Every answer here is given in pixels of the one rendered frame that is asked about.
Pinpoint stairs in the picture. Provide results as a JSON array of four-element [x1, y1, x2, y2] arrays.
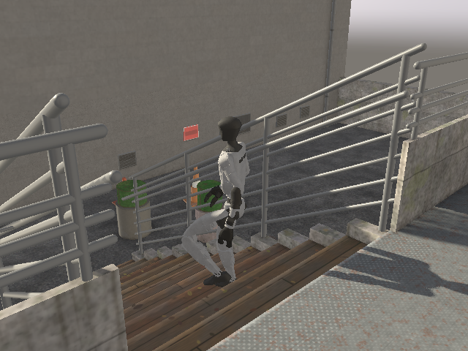
[[116, 235, 368, 351]]

